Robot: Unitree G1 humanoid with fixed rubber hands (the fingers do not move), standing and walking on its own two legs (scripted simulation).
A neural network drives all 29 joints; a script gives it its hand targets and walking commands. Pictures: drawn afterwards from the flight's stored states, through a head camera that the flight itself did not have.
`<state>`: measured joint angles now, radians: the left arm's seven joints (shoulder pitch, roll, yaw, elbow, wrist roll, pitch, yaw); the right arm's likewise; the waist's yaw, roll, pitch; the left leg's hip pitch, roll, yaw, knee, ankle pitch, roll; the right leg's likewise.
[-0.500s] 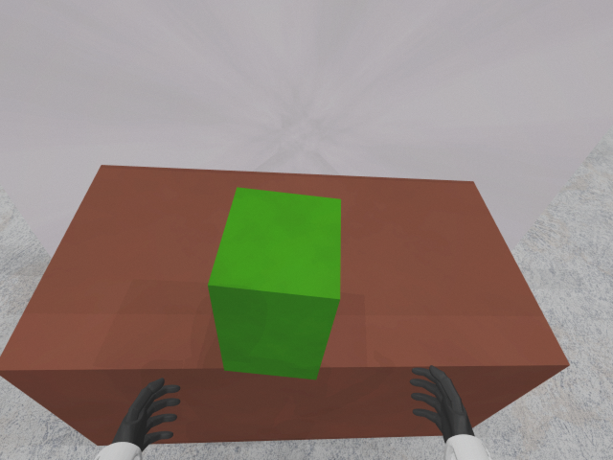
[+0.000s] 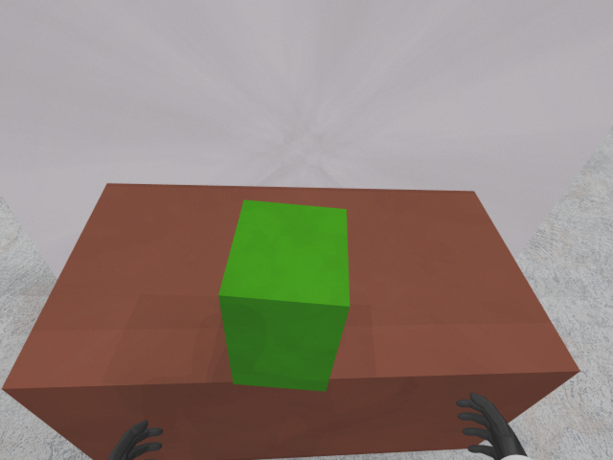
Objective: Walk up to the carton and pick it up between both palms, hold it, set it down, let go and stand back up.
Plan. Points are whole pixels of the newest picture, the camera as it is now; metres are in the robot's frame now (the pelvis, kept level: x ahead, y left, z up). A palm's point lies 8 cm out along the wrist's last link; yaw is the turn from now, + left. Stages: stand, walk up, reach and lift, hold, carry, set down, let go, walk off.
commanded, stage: stand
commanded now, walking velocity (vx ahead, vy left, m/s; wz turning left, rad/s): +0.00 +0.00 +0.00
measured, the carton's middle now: (287, 300) +0.41 +0.01 -0.07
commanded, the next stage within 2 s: none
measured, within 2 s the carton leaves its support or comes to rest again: neither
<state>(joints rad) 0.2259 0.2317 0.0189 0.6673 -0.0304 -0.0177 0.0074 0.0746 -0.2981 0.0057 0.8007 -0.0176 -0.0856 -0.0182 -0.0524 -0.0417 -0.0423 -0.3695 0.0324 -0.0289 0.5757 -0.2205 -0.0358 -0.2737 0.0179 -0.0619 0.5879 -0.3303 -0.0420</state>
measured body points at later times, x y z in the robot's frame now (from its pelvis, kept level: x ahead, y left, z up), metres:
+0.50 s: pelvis +0.00 +0.02 +0.00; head -0.02 +0.06 +0.45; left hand +0.13 +0.28 -0.13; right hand +0.17 -0.27 -0.06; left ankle +0.05 +0.14 -0.73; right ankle -0.01 -0.09 -0.73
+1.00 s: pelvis +0.00 +0.02 +0.00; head -0.03 +0.04 +0.45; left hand +0.12 +0.28 -0.12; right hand +0.17 -0.27 -0.06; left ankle +0.05 +0.14 -0.73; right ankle -0.01 -0.09 -0.73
